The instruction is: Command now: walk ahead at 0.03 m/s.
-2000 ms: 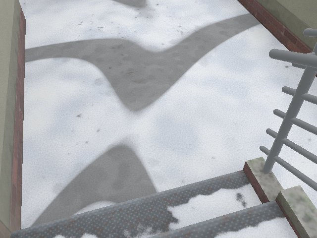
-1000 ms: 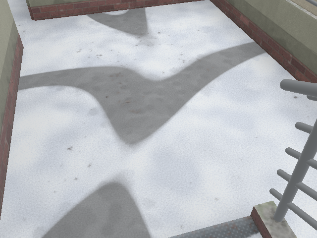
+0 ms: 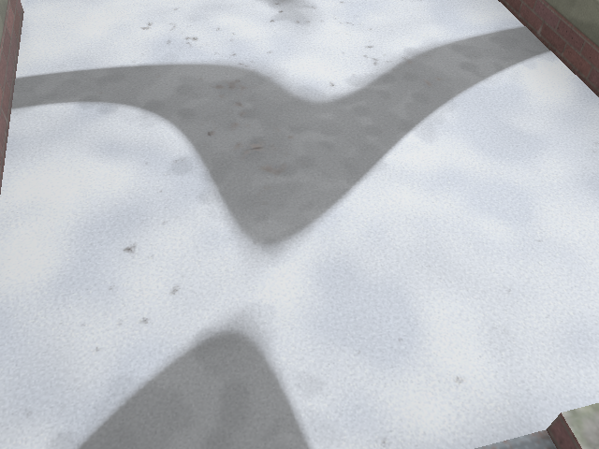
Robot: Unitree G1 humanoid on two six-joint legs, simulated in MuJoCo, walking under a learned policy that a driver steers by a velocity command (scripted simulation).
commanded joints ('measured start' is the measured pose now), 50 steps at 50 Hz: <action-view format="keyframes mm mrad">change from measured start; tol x16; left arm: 1 110 62 18 10 -1 36 -4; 33 100 100 64 64 9 29 13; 50 -222 96 101 -59 24 -2 -37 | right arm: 1 24 -110 -10 -33 3 -19 13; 31 89 -124 -38 -11 -3 -8 32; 39 453 -111 -48 42 -11 -51 9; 43 240 -189 -67 -57 -6 -83 5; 50 337 -118 -52 -9 -9 -134 4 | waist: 1 28 137 53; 34 -52 -129 14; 40 -140 294 176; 43 -41 79 225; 50 -70 113 119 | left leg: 1 -101 131 -167 -360 198 97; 9 127 48 -69 -354 213 76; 28 79 28 -71 -382 51 69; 31 -9 -30 -28 -283 -265 102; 35 121 -60 120 273 2 79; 38 292 -8 -22 -234 -175 121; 40 229 358 -743 -566 -481 255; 41 151 369 -746 -592 -504 295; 47 157 181 -257 -439 166 237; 50 283 141 -176 -360 214 221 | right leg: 1 134 -83 103 -157 99 7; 27 -24 -127 128 -332 44 29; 31 -86 -88 133 -303 -396 -17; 36 -329 -254 311 -362 -465 -116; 39 -616 -15 32 365 -229 -17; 50 -596 -106 133 198 509 49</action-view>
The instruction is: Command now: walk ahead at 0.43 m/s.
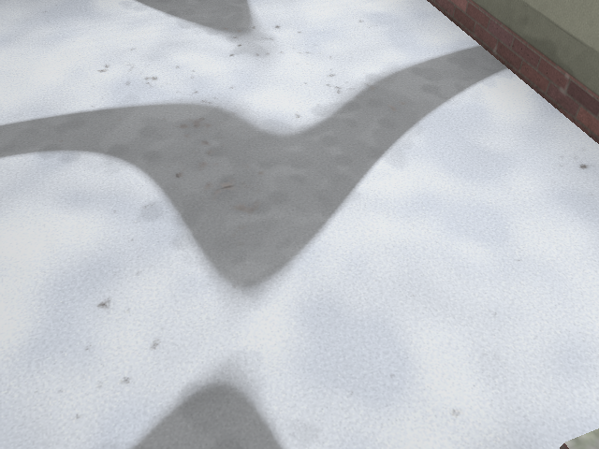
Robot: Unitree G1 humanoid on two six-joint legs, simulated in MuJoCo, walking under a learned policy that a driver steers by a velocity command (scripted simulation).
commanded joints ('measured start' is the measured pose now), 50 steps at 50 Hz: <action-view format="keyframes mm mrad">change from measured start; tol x64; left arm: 1 -119 50 5 -66 9 -25 -1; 50 171 64 -27 -115 30 -71 18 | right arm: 1 42 -85 -8 -18 -8 -35 -1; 50 -347 -201 -61 -175 14 -5 7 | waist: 1 -4 100 205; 50 94 -57 39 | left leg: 1 38 219 -241 -104 314 135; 13 -80 105 -92 823 513 107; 15 -675 -10 -91 1513 -490 31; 36 -747 126 -86 87 874 5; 45 776 448 -438 210 1155 328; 50 -163 332 -433 -137 677 260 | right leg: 1 -252 -23 1 -134 182 7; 16 1370 -358 209 -204 863 -170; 18 921 -369 370 -615 -255 -304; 38 541 -167 -9 -266 -311 -129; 42 456 -107 -122 365 85 -114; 44 -212 32 -96 1012 -861 -32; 50 -68 -104 15 297 -354 48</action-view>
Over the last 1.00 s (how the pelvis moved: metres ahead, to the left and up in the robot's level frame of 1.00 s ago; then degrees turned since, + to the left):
0.09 0.04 0.01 -1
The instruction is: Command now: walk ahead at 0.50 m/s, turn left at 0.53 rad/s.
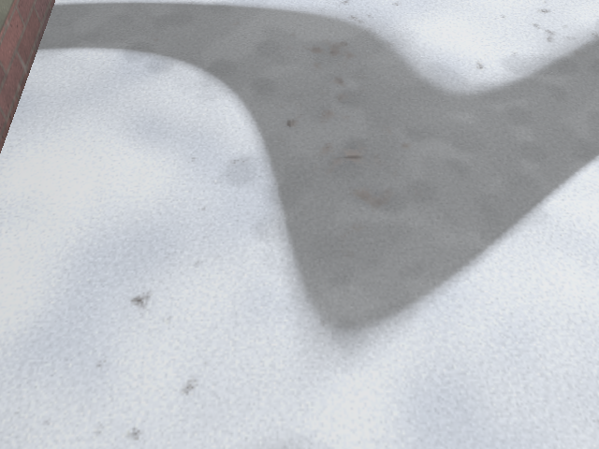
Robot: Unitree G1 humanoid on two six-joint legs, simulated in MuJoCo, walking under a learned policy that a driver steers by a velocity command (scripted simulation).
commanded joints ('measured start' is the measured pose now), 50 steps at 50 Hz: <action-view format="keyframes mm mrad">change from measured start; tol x32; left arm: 1 -24 52 13 -106 22 15 -11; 50 61 107 37 -139 -23 56 -40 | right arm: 1 72 -173 -35 -44 19 -33 -15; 34 -229 -78 3 -301 -7 36 84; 50 134 -151 -14 -117 28 -44 -11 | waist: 1 2 -6 -131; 12 29 71 -99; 15 32 -364 -332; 34 9 -82 -35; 40 -93 263 -388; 50 -14 63 -75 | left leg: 1 91 315 -367 -258 523 217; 11 86 236 -403 -198 187 90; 16 -375 63 -129 660 -299 10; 30 -281 163 8 232 215 -64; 38 132 -4 136 -41 -19 80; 41 680 490 -737 -274 -70 262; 50 264 282 -82 -417 408 21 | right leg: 1 -56 -44 17 -398 134 60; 12 372 71 20 -1052 270 45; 15 765 -374 751 -1310 -99 -131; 27 489 -180 -32 -1382 555 -88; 37 657 -208 -235 -1041 1147 -58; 39 394 -180 -263 -551 828 -12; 40 -66 -5 -226 -228 -97 38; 50 -73 -42 36 -452 282 10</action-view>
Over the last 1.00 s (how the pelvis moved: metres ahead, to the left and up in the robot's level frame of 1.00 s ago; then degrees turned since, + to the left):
0.62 0.01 -0.33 12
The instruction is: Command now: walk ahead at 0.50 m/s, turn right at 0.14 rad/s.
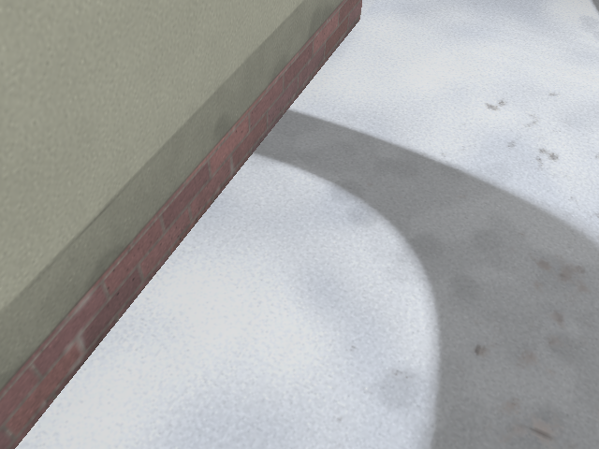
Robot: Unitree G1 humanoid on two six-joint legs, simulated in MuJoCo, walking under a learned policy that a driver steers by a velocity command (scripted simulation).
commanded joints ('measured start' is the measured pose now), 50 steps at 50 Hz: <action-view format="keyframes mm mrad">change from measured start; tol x32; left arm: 1 46 62 20 -17 -7 16 -5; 50 82 140 34 -139 10 20 -12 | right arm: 1 62 -123 -24 -13 3 -30 -5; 38 -337 -109 32 -275 -20 8 23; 43 125 -265 -20 -192 -45 -28 -17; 50 -6 -131 1 -175 -14 -17 -9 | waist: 1 -8 78 8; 17 112 166 -133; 19 98 -193 -250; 44 -81 323 -366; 50 -14 157 -44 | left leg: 1 43 278 -124 -175 382 -20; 16 297 345 106 247 1272 -96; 18 36 289 123 773 831 -85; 19 -412 56 87 1159 -263 -128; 20 -606 42 -147 1286 -293 -116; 38 -494 132 -102 314 121 -172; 42 -11 104 -122 134 53 -102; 45 335 563 -875 -26 -347 85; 50 -2 357 -293 -110 53 -2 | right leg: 1 -94 11 44 -31 110 -4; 16 164 218 -192 -505 57 -136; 20 889 -222 715 -766 140 -497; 26 343 -17 279 -891 373 -304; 42 437 73 326 -473 578 -117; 44 16 287 125 41 -316 -61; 50 -18 87 69 75 -56 -25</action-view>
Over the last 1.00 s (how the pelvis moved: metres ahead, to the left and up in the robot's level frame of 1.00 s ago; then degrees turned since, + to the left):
0.48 0.12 0.02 29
